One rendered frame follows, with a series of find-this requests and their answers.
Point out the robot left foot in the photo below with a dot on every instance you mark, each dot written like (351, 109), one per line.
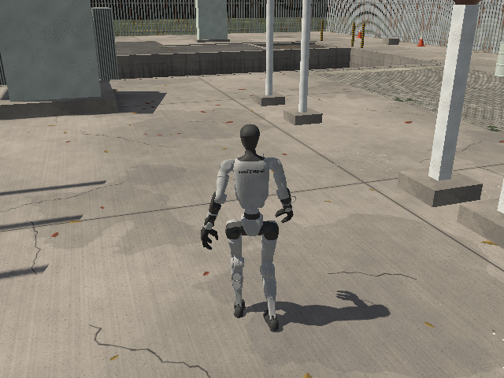
(239, 310)

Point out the robot left forearm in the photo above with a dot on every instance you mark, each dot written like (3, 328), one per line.
(212, 213)

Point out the robot right forearm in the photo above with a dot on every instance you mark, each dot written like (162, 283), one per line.
(286, 203)

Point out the left robot hand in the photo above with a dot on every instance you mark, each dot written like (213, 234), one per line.
(205, 239)

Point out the robot right upper arm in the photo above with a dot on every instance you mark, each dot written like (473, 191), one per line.
(280, 179)

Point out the robot left upper arm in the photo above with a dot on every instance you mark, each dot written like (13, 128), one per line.
(222, 180)

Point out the robot right shin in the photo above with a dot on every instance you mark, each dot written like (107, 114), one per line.
(269, 285)

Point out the right robot hand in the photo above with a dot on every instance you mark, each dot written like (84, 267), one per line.
(287, 218)

